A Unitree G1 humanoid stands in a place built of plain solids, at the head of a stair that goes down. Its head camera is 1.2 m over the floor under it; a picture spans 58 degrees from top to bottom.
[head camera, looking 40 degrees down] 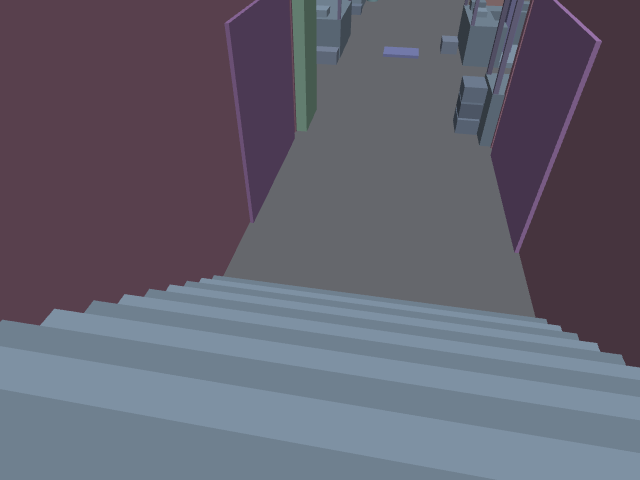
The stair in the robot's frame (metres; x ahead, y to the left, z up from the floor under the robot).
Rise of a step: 0.21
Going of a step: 0.26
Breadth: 3.45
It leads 10 degrees to the right of straight ahead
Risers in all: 11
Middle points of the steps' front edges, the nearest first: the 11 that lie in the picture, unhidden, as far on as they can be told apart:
0.53 -0.08 0.00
0.79 -0.12 -0.21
1.04 -0.17 -0.42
1.29 -0.21 -0.64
1.55 -0.26 -0.85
1.80 -0.31 -1.06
2.05 -0.35 -1.27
2.31 -0.40 -1.49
2.56 -0.44 -1.70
2.81 -0.49 -1.91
3.07 -0.53 -2.12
